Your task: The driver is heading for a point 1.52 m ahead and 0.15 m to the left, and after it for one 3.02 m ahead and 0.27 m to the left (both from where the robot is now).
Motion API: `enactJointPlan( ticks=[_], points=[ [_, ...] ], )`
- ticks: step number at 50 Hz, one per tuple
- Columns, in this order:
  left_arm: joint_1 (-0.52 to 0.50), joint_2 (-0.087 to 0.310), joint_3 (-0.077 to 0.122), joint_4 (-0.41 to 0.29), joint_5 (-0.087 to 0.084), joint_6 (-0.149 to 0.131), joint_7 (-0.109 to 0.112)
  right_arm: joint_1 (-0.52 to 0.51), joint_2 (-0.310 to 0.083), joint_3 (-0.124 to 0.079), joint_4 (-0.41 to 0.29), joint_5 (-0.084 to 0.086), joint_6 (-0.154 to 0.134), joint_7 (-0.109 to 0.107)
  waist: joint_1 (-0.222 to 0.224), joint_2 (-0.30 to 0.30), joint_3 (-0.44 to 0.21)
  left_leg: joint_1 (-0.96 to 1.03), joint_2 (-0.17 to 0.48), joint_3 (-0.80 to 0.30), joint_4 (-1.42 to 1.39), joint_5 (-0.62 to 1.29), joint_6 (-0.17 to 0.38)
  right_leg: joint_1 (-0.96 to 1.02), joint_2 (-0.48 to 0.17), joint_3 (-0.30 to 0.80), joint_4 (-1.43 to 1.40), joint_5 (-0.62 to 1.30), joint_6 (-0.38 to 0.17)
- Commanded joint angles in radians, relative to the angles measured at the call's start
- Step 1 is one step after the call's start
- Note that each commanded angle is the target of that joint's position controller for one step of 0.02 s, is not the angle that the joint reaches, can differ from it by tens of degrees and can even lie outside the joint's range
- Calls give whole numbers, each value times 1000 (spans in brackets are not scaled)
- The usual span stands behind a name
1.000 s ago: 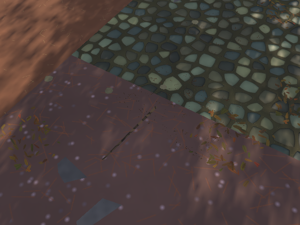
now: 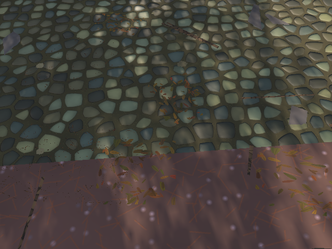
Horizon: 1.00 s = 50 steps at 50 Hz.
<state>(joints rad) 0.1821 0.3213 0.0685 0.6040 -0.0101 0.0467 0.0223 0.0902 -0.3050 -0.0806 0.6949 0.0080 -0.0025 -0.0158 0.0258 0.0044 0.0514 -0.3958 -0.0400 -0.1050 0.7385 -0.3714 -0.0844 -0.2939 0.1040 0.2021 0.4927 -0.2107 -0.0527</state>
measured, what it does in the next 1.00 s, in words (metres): steps on the spot: left foot, then right foot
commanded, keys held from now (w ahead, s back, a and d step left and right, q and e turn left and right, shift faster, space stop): e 0.06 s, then no key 0.94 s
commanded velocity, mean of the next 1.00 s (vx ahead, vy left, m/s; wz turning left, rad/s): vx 0.00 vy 0.00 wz -0.18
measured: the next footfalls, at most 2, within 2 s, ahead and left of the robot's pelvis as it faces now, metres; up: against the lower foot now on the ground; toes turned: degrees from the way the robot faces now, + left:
left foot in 0.10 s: +0.06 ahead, +0.14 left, +0.00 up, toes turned -9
right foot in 0.44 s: +0.00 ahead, -0.12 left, +0.00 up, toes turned -4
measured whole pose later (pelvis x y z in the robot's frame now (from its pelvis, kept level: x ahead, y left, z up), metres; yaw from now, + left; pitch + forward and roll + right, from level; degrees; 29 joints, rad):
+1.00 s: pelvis -0.01 -0.02 +0.00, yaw -8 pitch -2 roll +0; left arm 0.23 0.24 0.02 0.81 0.01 0.00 0.01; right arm 0.22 -0.27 -0.03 0.92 -0.01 0.00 -0.04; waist -0.02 0.00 0.04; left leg -0.19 0.05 -0.05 0.48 -0.26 -0.07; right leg -0.16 0.04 0.06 0.50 -0.30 -0.02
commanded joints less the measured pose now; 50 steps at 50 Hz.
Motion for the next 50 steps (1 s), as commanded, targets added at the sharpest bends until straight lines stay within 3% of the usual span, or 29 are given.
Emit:
enactJointPlan(
  ticks=[1,4,5,6,7,8,10,11,13,16,18,20,21,22,23,24,25,26,29,39,50],
  points=[
    [-31,181,55,-71,-6,-6,-2,-16,-95,-27,-76,5,-28,10,-1,-165,-131,3,-12,-3,-97,-9,15,161,-254,344,-88,298,-170],
    [-74,161,49,-77,-23,2,3,65,-96,-34,-48,0,-39,17,-53,-147,-149,176,6,22,-372,206,49,119,-198,330,-24,262,-106],
    [-33,121,37,-72,-14,0,5,78,-136,-41,-50,-14,-37,14,-34,-70,-176,290,127,-65,-403,313,93,39,-149,269,57,84,-51],
    [43,81,26,-68,-1,-7,3,20,-208,-48,-71,-31,-27,9,39,184,-150,343,310,-276,-417,528,211,-118,9,81,235,-277,17],
    [15,157,49,-68,3,-15,8,42,-184,-45,-70,-52,-29,13,-7,237,-113,272,424,-412,-438,581,361,-209,39,0,458,-475,73],
    [32,205,68,-50,5,-17,10,20,-149,-32,-76,-37,-32,11,2,159,-98,249,416,-368,-429,540,376,-221,-5,8,601,-426,101],
    [40,168,66,-12,2,-3,15,-25,-103,-16,-77,-11,-30,6,10,111,-70,248,301,-222,-405,456,300,-237,-15,5,671,-319,135],
    [39,139,58,-8,1,3,15,-22,-94,-9,-72,-5,-29,4,1,116,-66,257,285,-193,-396,497,297,-241,-14,6,685,-288,147],
    [12,91,40,-15,-5,2,11,0,-85,-2,-57,-11,-23,2,-12,138,-75,273,243,-124,-394,542,297,-203,-23,-39,592,-258,161],
    [-27,40,14,-25,2,-3,6,12,-99,-3,-45,-12,-11,2,-36,181,-106,303,228,-87,-375,556,293,-90,-85,-119,322,-264,167],
    [-33,48,12,-20,-4,-6,3,46,-131,-9,-34,-8,-1,6,-60,199,-112,299,239,-106,-365,564,301,-17,-86,-163,178,-237,161],
    [23,53,16,13,-4,-9,0,43,-128,-2,-25,5,3,8,-28,179,-108,271,231,-103,-338,555,281,93,-77,-188,-57,-55,135],
    [38,60,16,23,4,-10,-2,71,-112,5,-11,11,-2,10,-20,154,-102,238,218,-96,-335,524,245,170,-81,-175,-185,67,109],
    [40,98,18,14,12,-11,4,108,-95,14,-1,-1,-16,14,-33,95,-127,170,202,-81,-325,442,181,281,-147,-94,-175,204,76],
    [45,173,32,8,20,-8,13,132,-71,25,-7,-33,-34,25,-73,-75,-163,114,129,0,-266,297,118,338,-254,-1,-85,425,23],
    [2,111,16,22,27,-11,3,117,-39,34,-1,-35,-38,22,-78,-161,-164,191,88,58,-304,147,65,202,-261,2,-81,264,-38],
    [-20,63,5,9,29,-18,-8,67,-72,30,5,-37,-36,19,-48,-109,-120,207,81,65,-291,169,39,161,-220,-11,-99,132,-31],
    [-10,52,1,22,35,-25,-10,43,-74,28,6,-32,-32,16,-36,-96,-101,206,76,71,-283,192,36,136,-201,-19,-110,73,-13],
    [4,59,-5,38,29,-44,-9,67,-71,28,24,-24,-15,4,-43,-98,-37,200,82,63,-287,223,40,83,-183,-28,-112,70,8],
    [22,36,-17,79,24,-57,-6,107,-77,24,108,-17,-12,-14,-40,-30,-36,222,90,58,-299,260,22,84,-160,-44,-102,101,7],
    [50,28,-18,166,18,-62,-7,136,-81,24,194,-13,-3,-30,-41,-17,-41,239,90,60,-302,286,24,93,-135,-78,-95,146,14]
  ],
)
Over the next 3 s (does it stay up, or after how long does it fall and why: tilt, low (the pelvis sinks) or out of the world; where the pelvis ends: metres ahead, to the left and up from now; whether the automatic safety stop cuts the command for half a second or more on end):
stays up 0.64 -0.03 0.00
